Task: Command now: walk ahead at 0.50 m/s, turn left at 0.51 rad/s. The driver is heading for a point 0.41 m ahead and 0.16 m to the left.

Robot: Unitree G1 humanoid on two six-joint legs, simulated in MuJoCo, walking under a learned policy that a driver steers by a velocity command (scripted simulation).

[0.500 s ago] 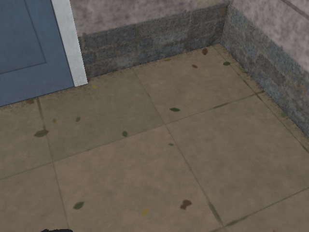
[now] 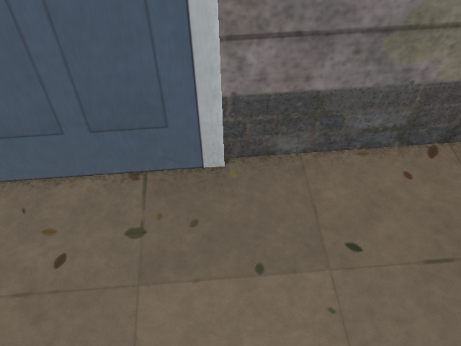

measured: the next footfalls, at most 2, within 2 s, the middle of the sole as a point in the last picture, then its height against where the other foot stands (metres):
left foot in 0.18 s outside the picture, level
right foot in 0.64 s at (249, 331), level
